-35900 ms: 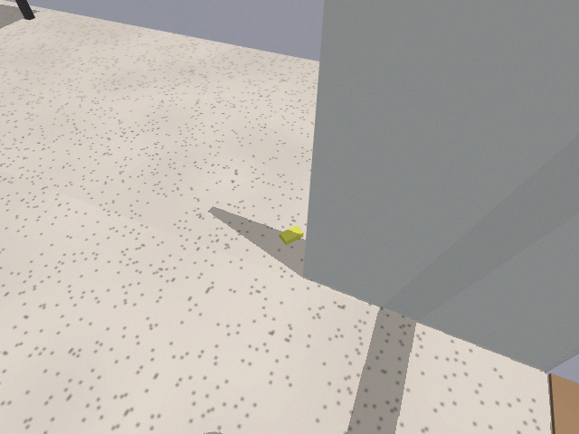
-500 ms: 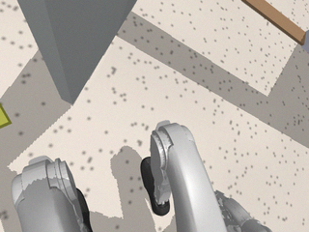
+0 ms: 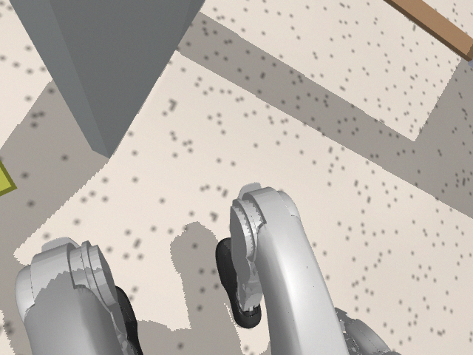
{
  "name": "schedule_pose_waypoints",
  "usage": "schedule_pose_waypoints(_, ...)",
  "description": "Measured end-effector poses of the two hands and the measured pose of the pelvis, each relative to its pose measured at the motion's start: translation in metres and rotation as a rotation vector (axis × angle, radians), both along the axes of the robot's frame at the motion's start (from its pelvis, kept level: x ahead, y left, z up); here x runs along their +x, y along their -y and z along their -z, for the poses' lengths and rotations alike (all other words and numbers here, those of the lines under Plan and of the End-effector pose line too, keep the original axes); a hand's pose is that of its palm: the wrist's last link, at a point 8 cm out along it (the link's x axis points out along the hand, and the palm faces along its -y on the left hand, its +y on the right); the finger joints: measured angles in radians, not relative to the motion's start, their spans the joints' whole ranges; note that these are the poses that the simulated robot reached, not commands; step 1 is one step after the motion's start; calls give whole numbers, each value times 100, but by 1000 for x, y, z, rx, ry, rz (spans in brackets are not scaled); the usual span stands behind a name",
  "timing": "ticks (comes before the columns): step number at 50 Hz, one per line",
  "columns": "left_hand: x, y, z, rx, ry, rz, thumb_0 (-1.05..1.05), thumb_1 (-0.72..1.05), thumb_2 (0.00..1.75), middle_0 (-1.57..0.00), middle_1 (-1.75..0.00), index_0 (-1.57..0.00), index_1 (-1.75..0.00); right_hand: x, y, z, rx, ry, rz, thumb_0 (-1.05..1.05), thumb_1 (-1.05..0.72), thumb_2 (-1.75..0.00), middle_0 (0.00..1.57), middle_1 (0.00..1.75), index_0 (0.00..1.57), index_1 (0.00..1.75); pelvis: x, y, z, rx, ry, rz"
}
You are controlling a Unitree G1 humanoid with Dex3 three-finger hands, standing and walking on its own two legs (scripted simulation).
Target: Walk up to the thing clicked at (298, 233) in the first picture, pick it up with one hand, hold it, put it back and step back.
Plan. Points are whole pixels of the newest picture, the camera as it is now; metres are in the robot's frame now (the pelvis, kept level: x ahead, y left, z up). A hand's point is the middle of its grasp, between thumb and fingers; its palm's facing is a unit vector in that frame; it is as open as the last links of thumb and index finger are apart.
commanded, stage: rest palm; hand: left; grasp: from above
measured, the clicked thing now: out of the picture +0.47 +0.32 -0.30
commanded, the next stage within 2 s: close in 1.10 s
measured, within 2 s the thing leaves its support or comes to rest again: neither
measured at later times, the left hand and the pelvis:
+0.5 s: hand out of the picture +0.44 +0.32 -0.22, palm faces -0.48 -0.24 -0.84, open 14.4 cm; pelvis +0.00 +0.00 -0.01, yaw -1 degrees
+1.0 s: hand out of the picture +0.46 +0.32 -0.25, palm faces -0.40 -0.23 -0.89, open 14.4 cm; pelvis +0.00 +0.01 -0.02, yaw -4 degrees
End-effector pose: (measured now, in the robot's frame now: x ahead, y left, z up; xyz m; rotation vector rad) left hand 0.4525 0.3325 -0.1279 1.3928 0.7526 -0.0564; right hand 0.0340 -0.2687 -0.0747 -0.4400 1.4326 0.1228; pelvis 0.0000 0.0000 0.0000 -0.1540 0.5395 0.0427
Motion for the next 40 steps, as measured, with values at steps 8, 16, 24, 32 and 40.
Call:
schedule_pose_waypoints(8,14,15,-6,-5,186,110,0,-52,105,-15,-92,-12,-95,3,4,-7,-32,-15,12,0,-89,-89,20,30,20,30,5,3,0,4,-7,1)
schedule_pose_waypoints(16,11,8,-18,73,80,20,0,-57,108,-11,-89,-6,-94,17,4,-3,-8,38,6,0,-89,-90,20,30,20,30,5,0,-4,-1,-33,5)
schedule_pose_waypoints(24,-3,7,25,-26,-25,3,0,-57,105,-9,-93,-6,-96,1,-1,-4,-14,-8,-40,0,-89,-90,20,30,20,30,-1,0,4,-6,17,4)
schedule_pose_waypoints(32,7,20,57,-44,87,114,0,-56,103,-9,-95,-7,-98,-15,-7,-18,-52,-100,-82,0,-89,-90,20,30,20,30,4,-1,10,-35,34,19)
schedule_pose_waypoints(40,26,25,58,6,147,51,0,-58,104,-10,-93,-6,-96,-12,-14,-22,-21,-76,-107,0,-89,-90,20,30,20,30,8,-8,14,-65,37,30)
